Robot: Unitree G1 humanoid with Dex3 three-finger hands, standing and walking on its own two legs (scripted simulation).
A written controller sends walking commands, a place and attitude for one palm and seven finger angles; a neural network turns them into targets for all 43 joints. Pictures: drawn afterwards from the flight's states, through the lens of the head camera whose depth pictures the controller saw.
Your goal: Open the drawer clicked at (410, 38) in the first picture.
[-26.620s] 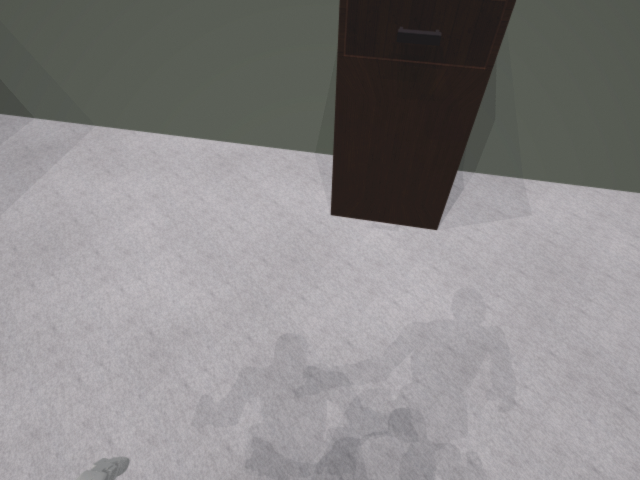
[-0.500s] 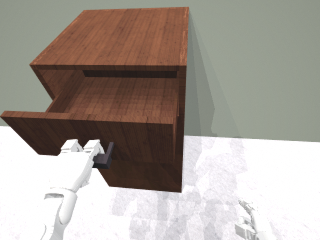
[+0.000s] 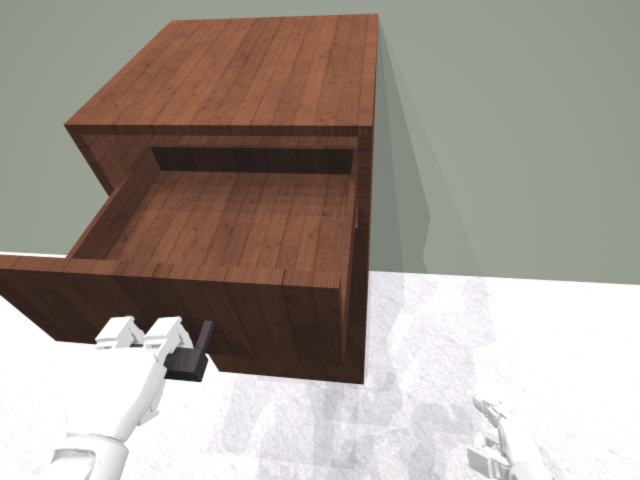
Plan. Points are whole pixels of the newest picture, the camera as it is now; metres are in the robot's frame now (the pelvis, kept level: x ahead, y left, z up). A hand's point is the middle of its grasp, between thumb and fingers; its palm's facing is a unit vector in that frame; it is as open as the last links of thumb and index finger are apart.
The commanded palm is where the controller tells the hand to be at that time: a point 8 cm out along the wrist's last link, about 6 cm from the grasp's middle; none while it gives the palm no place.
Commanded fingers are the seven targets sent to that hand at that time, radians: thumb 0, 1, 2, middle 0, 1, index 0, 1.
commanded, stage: pull the drawer open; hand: left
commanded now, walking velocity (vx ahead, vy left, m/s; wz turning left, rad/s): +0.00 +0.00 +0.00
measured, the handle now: (159, 343) +0.25 +0.23 +0.07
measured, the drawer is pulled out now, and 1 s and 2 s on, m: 0.26 0.29 0.29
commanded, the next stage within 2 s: open the thumb to release the handle in 0.56 s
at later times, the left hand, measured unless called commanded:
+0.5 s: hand (132, 433) +0.16 +0.22 +0.05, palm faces +0.00 -0.12 -0.99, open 6.2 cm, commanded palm +0.10 +0.24 +0.11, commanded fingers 0.00 0.90 0.90 -0.40 -1.35 -0.40 -1.35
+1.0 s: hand (137, 416) +0.17 +0.23 +0.05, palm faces +0.05 -0.10 -0.99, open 8.9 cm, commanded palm +0.14 +0.23 +0.11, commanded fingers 0.00 -0.36 0.36 -0.31 -1.22 -0.31 -1.22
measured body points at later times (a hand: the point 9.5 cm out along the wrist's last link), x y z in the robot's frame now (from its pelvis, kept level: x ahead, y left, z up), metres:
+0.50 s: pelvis +0.00 +0.00 +0.00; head +0.01 -0.04 +0.44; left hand +0.15 +0.23 +0.10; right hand +0.21 -0.22 -0.10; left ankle +0.02 +0.10 -0.71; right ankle -0.04 -0.09 -0.71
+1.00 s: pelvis +0.00 -0.01 -0.01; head +0.01 -0.04 +0.44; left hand +0.16 +0.23 +0.10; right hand +0.21 -0.21 -0.11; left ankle +0.01 +0.10 -0.71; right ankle -0.04 -0.09 -0.71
